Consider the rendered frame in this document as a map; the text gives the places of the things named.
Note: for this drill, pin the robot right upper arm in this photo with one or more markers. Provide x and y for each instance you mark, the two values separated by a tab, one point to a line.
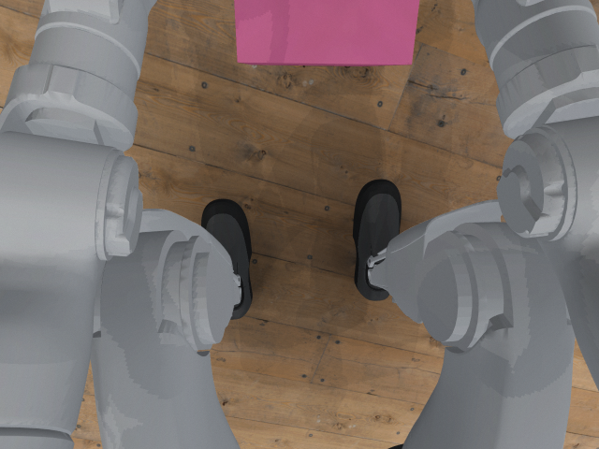
549	190

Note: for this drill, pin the robot left upper arm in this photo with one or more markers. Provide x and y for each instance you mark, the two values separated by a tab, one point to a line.
65	208

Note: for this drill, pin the right robot thigh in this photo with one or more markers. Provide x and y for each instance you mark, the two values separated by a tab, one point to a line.
506	380

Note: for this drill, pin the left robot forearm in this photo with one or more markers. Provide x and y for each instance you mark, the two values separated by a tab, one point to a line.
82	75

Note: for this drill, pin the left robot shin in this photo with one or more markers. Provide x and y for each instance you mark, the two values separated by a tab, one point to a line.
163	220

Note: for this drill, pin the carton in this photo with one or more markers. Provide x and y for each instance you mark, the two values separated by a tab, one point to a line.
326	32

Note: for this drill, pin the right robot forearm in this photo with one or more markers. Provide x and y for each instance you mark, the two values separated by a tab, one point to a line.
545	58

